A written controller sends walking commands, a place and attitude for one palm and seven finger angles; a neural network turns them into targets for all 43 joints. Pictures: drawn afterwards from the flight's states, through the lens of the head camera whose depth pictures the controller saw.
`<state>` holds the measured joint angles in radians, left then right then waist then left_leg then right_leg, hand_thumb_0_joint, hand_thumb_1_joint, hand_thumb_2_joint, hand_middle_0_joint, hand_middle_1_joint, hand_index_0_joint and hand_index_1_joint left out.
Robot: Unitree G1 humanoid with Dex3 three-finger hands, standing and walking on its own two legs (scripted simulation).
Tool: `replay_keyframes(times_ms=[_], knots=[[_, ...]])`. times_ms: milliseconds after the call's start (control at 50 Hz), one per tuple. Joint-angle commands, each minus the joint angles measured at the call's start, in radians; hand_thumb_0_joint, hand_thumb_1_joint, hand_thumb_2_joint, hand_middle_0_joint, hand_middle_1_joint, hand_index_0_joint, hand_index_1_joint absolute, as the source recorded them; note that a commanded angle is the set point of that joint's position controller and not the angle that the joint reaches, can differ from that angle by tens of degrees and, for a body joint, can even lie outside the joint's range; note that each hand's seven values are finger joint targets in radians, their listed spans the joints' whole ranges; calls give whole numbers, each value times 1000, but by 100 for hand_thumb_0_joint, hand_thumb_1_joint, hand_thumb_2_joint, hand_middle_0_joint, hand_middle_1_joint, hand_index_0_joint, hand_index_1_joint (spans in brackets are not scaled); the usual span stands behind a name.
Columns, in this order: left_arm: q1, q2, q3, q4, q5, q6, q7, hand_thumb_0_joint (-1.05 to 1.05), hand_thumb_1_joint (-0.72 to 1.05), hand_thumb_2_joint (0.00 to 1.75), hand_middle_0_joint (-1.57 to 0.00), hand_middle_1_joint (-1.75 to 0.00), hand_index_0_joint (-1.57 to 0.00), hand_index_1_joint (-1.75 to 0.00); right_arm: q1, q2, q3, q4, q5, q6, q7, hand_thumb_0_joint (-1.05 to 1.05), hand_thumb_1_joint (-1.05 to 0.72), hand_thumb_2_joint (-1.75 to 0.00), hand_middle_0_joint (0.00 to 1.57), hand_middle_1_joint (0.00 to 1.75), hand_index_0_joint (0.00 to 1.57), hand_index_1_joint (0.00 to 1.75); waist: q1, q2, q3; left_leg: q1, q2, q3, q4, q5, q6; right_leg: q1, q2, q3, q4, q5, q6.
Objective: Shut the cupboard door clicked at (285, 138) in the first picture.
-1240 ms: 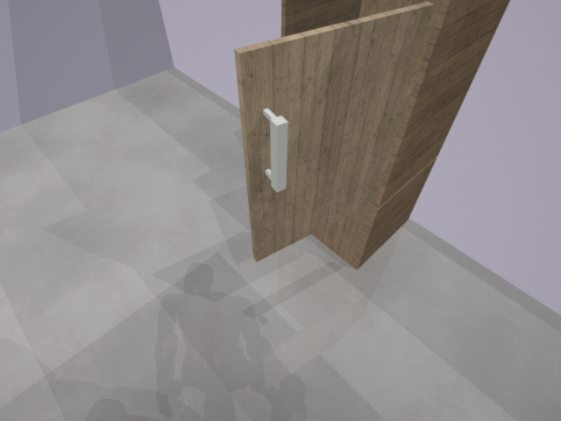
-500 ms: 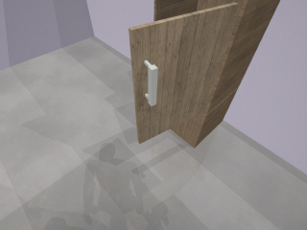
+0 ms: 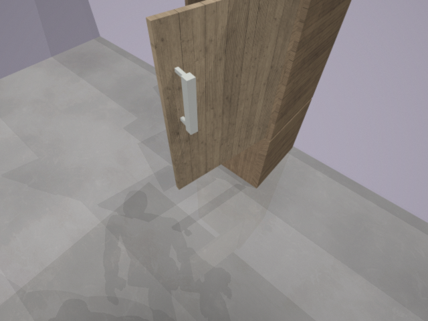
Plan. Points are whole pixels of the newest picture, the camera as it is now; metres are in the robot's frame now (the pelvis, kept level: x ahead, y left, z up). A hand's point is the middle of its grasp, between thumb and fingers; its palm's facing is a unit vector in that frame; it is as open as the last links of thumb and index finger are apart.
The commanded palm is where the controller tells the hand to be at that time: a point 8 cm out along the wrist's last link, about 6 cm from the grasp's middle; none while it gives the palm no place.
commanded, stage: walk to a spot facing it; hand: left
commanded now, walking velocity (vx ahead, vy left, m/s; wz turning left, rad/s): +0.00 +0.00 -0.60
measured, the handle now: (185, 102) +0.57 +0.12 +0.06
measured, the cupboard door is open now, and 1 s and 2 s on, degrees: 78 78 78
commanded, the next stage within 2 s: none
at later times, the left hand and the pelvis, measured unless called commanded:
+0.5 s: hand out of the picture +0.07 +0.18 -0.16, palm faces -0.19 -0.95 -0.23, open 7.4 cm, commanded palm none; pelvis -0.01 -0.01 +0.01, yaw -16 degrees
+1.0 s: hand (169, 299) +0.18 +0.11 -0.16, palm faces -0.55 -0.78 -0.28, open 7.4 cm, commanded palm none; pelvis -0.03 +0.00 -0.01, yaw -35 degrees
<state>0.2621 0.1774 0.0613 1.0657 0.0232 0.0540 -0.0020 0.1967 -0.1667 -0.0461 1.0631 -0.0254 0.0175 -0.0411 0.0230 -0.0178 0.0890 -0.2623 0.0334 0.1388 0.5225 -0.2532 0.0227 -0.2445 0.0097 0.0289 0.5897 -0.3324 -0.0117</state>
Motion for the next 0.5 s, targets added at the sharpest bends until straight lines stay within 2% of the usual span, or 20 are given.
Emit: replay_keyframes(times_ms=[0,40,60,80,100,120,140,160,180,200,220,260,300,340,360,400,440,460,480], knots=[[-1,74,35,-107,6,-8,-5,0,90,90,-20,-30,-20,-30,55,-204,-46,-68,-9,-18,-16,0,-90,-90,20,30,20,30,-25,207,-74,82,358,-272,-237,137,163,-155,-36,-27,270,-187,-2],[41,65,36,-106,4,-16,-8,0,90,90,-20,-30,-20,-30,9,-202,-46,-89,-9,-19,-16,0,-90,-90,20,30,20,30,10,152,-106,71,334,-178,-142,260,129,-69,-46,-41,157,-121,-3],[81,73,40,-97,3,-17,-8,0,90,90,-20,-30,-20,-30,-8,-204,-49,-100,-6,-15,-14,0,-90,-90,20,30,20,30,28,105,-112,20,304,-132,-77,237,96,13,-39,-55,50,-23,-1],[125,98,46,-87,7,-23,-6,0,90,90,-20,-30,-20,-30,-34,-199,-48,-113,1,-9,-11,0,-90,-90,20,30,20,30,54,18,-89,-52,234,-72,46,129,42,78,-58,-12,-121,134,-8],[120,205,61,-97,20,-35,7,0,90,90,-20,-30,-20,-30,-24,-132,-42,-140,12,-2,-4,0,-90,-90,20,30,20,30,42,-289,-74,-225,71,44,264,-165,-46,140,-272,330,-296,277,-87],[125,262,68,-104,8,-31,12,0,90,90,-20,-30,-20,-30,-82,-132,-38,-166,9,7,5,0,-90,-90,20,30,20,30,75,-297,-31,-288,2,-27,469,-368,-62,72,-382,446,-327,358,-187],[117,237,71,-108,7,-31,23,0,90,90,-20,-30,-20,-30,-100,-138,-41,-173,8,16,4,0,-90,-90,20,30,20,30,61,-225,-40,-307,11,-113,578,-327,-56,54,-349,462,-318,307,-206],[54,224,67,-121,7,-30,26,0,90,90,-20,-30,-20,-30,-113,-137,-44,-166,9,17,4,0,-90,-90,20,30,20,30,34,-183,-8,-347,24,-157,625,-263,-58,58,-309,433,-288,316,-209],[24,202,64,-134,5,-35,28,0,90,90,-20,-30,-20,-30,-102,-133,-41,-164,8,13,7,0,-90,-90,20,30,20,30,15,-136,-19,-355,32,-166,633,-214,-66,85,-284,383,-259,373,-207],[20,198,61,-142,4,-41,28,0,90,90,-20,-30,-20,-30,-93,-122,-38,-164,8,11,10,0,-90,-90,20,30,20,30,10,-96,-60,-338,29,-162,620,-182,-74,119,-259,342,-234,439,-195],[30,198,60,-146,3,-44,28,0,90,90,-20,-30,-20,-30,-98,-116,-36,-167,9,11,11,0,-90,-90,20,30,20,30,13,-81,-87,-320,23,-158,597,-169,-79,140,-241,324,-218,494,-186],[45,206,60,-149,3,-45,29,0,90,90,-20,-30,-20,-30,-97,-110,-34,-173,12,13,9,0,-90,-90,20,30,20,30,17,-92,-124,-304,11,-151,545,-162,-84,193,-222,307,-204,551,-178],[58,210,63,-154,3,-42,26,0,90,90,-20,-30,-20,-30,-123,-115,-35,-188,13,14,7,0,-90,-90,20,30,20,30,28,-105,-109,-294,0,-154,511,-164,-86,176,-214,336,-213,540,-181],[59,218,66,-164,8,-38,25,0,90,90,-20,-30,-20,-30,-133,-119,-36,-205,15,12,6,0,-90,-90,20,30,20,30,28,-113,-112,-270,-6,-155,468,-180,-86,160,-216,369,-215,504,-188],[53,226,66,-169,8,-38,23,0,90,90,-20,-30,-20,-30,-132,-118,-34,-208,16,9,5,0,-90,-90,20,30,20,30,28,-107,-122,-266,-13,-157,433,-180,-83,183,-206,369,-211,511,-189],[49,232,70,-179,9,-36,23,0,90,90,-20,-30,-20,-30,-144,-119,-30,-225,22,1,3,0,-90,-90,20,30,20,30,29,-129,-125,-226,-21,-162,338,-204,-77,162,-208,411,-195,544,-201],[21,236,73,-190,11,-32,23,0,90,90,-20,-30,-20,-30,-109,-117,-29,-224,27,-7,0,0,-90,-90,20,30,20,30,8,-118,-142,-137,-31,-155,201,-187,-73,120,-197,427,-163,570,-185],[-7,238,71,-197,5,-29,21,0,90,90,-20,-30,-20,-30,-62,-119,-26,-213,28,-10,-3,0,-90,-90,20,30,20,30,-16,-110,-152,-65,-38,-153,97,-122,-67,88,-173,409,-138,559,-159],[-33,230,68,-204,-1,-26,18,0,90,90,-20,-30,-20,-30,-14,-128,-26,-199,29,-16,-6,0,-90,-90,20,30,20,30,-40,-103,-159,56,-38,-143,-21,-26,-63,6,-139,392,-113,495,-117]])
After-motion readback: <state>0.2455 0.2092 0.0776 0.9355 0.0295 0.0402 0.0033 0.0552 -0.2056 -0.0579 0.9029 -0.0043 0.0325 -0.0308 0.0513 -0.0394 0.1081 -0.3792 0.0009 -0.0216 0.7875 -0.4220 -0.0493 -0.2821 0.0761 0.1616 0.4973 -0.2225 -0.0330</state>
